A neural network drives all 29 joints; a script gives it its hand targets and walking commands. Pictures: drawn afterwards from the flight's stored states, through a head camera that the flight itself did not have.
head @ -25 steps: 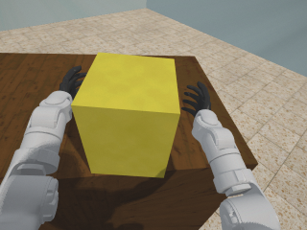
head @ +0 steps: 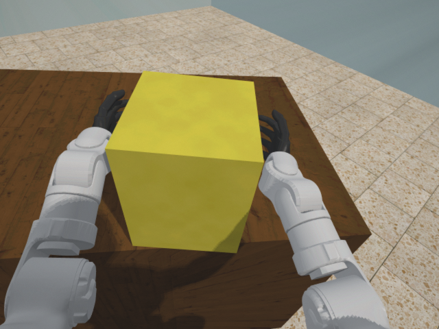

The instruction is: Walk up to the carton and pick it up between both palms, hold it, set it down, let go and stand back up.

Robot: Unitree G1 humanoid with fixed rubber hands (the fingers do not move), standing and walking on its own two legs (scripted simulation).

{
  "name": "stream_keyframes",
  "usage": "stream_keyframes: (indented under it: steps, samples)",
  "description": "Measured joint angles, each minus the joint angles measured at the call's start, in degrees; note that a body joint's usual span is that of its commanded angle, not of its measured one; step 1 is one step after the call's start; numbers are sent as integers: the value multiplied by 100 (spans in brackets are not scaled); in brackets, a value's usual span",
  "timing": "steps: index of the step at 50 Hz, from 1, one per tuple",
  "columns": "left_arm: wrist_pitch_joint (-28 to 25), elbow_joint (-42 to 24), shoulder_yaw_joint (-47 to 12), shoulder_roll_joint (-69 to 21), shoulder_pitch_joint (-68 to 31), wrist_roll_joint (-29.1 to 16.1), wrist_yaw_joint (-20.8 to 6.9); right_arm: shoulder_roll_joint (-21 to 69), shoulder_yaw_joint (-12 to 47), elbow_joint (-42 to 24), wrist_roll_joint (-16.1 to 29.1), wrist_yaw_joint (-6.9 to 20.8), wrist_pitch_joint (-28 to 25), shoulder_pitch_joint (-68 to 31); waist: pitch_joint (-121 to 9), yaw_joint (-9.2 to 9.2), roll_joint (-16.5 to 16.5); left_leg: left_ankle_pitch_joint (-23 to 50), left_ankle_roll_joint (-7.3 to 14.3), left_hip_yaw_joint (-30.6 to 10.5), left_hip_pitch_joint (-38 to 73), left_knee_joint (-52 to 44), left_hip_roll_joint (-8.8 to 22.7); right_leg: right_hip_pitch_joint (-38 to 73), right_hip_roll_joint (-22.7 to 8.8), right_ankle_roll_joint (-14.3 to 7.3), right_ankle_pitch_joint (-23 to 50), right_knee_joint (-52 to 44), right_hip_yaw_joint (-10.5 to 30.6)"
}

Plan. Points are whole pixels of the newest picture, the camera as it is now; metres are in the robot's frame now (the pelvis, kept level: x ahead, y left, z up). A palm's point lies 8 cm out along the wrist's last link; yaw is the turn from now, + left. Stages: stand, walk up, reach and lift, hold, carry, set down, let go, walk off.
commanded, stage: reach and lift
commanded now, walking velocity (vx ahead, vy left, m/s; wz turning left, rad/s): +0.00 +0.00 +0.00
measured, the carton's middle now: (191, 165) +0.40 +0.03 +0.11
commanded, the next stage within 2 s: none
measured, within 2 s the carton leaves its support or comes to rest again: leaves its support in 1.90 s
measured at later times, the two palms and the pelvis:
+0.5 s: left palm (106, 134) +0.42 +0.18 +0.17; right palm (277, 155) +0.38 -0.12 +0.16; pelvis +0.00 +0.00 +0.00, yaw +0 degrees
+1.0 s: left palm (106, 134) +0.42 +0.18 +0.17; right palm (278, 154) +0.39 -0.12 +0.16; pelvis +0.00 +0.00 +0.00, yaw +1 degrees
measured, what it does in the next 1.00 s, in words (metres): stands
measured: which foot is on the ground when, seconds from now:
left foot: down 0.00-1.00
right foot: down 0.00-1.00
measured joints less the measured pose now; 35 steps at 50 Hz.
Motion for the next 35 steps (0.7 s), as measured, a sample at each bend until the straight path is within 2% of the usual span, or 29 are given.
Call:
stream_keyframes:
  steps: [18,35]
  samples:
    - [216,-462,82,-97,170,91,40,-58,82,-278,97,-75,2,155,47,-7,7,-30,1,-8,21,8,2,50,-2,5,0,-50,-30]
    - [141,-366,177,-192,145,204,13,-17,-20,-165,-35,-25,-76,127,11,-24,8,-6,2,-37,-10,0,-6,30,-13,0,15,-59,-84]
